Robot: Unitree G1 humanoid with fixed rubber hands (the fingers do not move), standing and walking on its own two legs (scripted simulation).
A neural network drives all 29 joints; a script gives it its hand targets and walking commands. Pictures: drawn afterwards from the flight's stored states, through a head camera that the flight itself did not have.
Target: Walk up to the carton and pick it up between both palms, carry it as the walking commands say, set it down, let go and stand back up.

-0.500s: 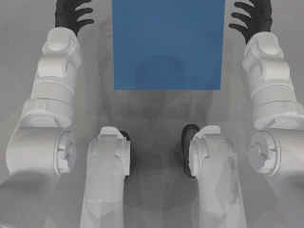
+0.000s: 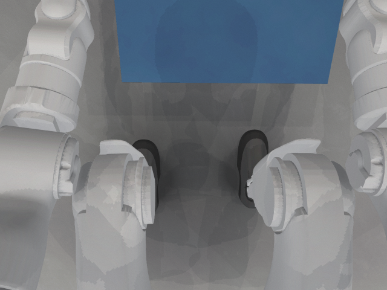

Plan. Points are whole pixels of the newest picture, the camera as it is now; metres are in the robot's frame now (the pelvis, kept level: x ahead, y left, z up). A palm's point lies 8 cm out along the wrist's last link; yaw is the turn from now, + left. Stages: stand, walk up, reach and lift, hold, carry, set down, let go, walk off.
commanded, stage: reach and lift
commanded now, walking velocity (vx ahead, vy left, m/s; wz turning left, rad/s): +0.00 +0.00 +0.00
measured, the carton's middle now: out of the picture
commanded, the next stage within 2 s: none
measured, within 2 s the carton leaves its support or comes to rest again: leaves its support in 1.10 s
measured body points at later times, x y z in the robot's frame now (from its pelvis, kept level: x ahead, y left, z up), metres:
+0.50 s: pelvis -0.01 -0.01 +0.00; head +0.37 -0.01 +0.24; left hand +0.55 +0.15 -0.20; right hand +0.54 -0.19 -0.19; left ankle +0.11 +0.13 -0.34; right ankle +0.13 -0.14 -0.34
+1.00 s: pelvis -0.02 +0.00 +0.00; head +0.36 +0.00 +0.23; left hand +0.55 +0.15 -0.20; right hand +0.54 -0.18 -0.19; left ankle +0.11 +0.13 -0.34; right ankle +0.13 -0.14 -0.34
